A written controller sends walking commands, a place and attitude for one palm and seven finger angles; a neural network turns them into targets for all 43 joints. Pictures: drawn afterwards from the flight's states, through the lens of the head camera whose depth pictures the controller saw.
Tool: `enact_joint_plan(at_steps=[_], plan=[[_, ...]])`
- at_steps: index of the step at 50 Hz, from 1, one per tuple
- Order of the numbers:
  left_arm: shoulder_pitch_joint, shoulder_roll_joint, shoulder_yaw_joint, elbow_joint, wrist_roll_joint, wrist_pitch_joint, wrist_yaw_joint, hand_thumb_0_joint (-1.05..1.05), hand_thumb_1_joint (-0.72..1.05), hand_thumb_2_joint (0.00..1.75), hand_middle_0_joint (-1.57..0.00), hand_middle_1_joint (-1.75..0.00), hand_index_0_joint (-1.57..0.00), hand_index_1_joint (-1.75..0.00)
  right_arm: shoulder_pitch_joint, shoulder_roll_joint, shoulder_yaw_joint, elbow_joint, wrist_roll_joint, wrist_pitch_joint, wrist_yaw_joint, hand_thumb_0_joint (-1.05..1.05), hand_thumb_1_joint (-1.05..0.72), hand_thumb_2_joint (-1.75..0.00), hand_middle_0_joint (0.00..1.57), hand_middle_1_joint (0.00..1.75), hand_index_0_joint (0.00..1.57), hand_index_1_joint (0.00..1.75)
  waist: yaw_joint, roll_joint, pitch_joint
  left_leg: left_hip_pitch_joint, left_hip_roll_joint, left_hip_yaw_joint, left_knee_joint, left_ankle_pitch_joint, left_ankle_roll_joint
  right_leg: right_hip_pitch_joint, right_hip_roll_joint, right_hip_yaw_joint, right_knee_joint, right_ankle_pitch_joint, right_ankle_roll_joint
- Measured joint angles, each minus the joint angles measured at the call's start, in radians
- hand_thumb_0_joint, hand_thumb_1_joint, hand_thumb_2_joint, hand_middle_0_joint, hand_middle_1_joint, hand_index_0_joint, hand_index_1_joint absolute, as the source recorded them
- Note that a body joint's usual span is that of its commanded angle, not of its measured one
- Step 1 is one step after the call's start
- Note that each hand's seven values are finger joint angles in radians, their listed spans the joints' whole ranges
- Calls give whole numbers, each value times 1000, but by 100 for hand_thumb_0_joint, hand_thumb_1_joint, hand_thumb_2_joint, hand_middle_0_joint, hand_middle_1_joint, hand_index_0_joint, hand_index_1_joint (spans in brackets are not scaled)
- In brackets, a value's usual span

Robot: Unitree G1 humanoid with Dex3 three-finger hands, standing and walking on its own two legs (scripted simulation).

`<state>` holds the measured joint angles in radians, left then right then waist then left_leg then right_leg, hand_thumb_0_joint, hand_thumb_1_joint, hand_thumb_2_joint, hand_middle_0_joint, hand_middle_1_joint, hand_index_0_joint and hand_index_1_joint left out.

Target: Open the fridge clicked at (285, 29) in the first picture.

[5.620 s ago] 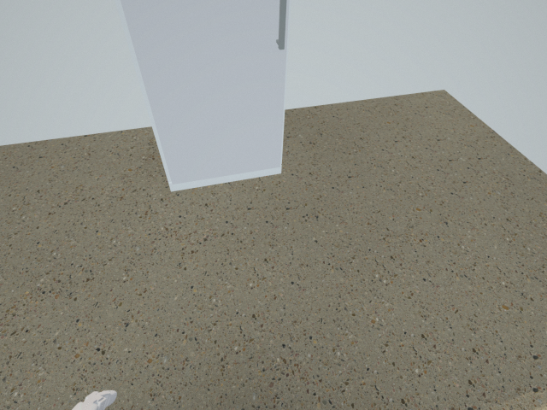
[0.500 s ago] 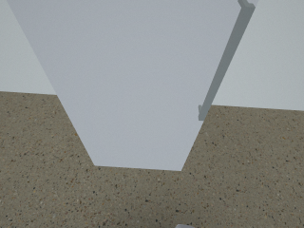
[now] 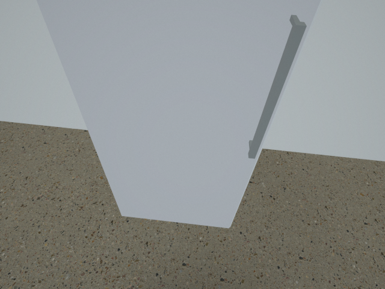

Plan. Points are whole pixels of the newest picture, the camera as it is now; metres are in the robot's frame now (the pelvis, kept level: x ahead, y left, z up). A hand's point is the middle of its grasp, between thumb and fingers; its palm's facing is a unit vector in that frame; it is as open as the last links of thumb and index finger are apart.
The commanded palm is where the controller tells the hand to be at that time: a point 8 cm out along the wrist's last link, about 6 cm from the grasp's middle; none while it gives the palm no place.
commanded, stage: come to a stop and stand still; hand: right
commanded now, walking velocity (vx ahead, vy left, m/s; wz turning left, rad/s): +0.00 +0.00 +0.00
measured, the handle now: (268, 100) +0.51 -0.14 +0.14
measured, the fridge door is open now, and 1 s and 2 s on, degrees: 0 0 0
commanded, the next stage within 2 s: look again from close up in 1.34 s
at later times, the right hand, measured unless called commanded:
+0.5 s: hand out of the picture -0.04 -0.13 -0.18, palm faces +0.04 +0.99 -0.14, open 7.4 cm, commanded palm none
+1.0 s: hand out of the picture +0.04 -0.22 -0.17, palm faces +0.05 +0.96 -0.27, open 7.4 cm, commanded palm none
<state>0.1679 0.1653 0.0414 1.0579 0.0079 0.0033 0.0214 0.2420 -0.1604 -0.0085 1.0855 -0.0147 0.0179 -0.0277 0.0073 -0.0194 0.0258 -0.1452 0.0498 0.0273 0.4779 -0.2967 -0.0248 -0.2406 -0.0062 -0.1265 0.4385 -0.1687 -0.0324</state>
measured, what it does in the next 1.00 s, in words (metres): stands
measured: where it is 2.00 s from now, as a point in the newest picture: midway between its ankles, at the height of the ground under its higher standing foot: outside the picture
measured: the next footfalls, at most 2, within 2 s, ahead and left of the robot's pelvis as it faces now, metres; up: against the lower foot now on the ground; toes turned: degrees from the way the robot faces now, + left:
none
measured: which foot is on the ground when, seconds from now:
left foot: down 0.00-1.00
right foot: down 0.00-1.00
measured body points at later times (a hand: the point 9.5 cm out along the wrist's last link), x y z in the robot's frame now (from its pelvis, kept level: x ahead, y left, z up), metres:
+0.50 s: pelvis -0.01 +0.02 +0.00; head +0.00 +0.02 +0.45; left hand -0.07 +0.22 -0.16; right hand -0.04 -0.18 -0.16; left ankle -0.03 +0.13 -0.74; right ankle +0.05 -0.10 -0.74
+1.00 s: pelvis -0.02 +0.00 -0.01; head -0.04 -0.01 +0.44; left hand +0.07 +0.26 -0.13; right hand +0.03 -0.27 -0.15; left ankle -0.03 +0.13 -0.74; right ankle +0.05 -0.10 -0.74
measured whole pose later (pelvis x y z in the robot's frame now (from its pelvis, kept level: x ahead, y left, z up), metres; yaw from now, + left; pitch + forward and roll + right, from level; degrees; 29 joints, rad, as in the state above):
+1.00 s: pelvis -0.02 +0.00 -0.01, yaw -2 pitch -3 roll +1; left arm 0.22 0.25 0.03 0.95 0.02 -0.01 0.01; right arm 0.27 -0.26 -0.01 0.94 -0.02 0.00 -0.02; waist 0.00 0.00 0.00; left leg -0.16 0.03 0.07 0.54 -0.31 -0.02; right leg -0.30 -0.03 -0.08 0.56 -0.20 -0.04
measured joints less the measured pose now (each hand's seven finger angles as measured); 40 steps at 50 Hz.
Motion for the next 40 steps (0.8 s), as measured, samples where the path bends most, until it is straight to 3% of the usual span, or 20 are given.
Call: enact_joint_plan(at_steps=[6,16,29,33,40], plan=[[72,13,-17,56,6,5,-5,-1,93,90,-20,-30,-20,-30,30,11,11,22,5,-2,2,1,-92,-90,20,30,20,30,9,9,-11,17,-19,5,-29,17,14,19,-17,6,-31,25,12],[176,-20,-31,124,9,14,2,0,91,90,-20,-30,-20,-30,60,34,13,47,12,-5,1,1,-91,-90,20,30,20,30,16,19,10,10,-38,20,-45,34,29,2,-33,22,-35,40,25],[169,-79,-35,123,6,-1,7,0,91,90,-20,-30,-20,-30,89,59,13,61,13,-14,-7,1,-91,-90,20,30,20,30,10,21,7,9,-43,24,-42,26,31,-9,-38,27,-13,23,26],[170,-62,-37,32,18,-17,-2,0,91,90,-20,-30,-20,-30,94,45,23,10,0,-30,0,1,-91,-90,20,30,20,30,24,8,8,-12,-39,52,0,2,30,-59,-35,56,61,-5,21],[145,4,-14,-43,18,-13,4,1,92,90,-20,-30,-20,-30,89,4,9,-68,-5,-22,-6,1,-91,-90,20,30,20,30,9,10,-32,-24,-26,51,75,-48,18,-77,-28,56,148,-63,7]])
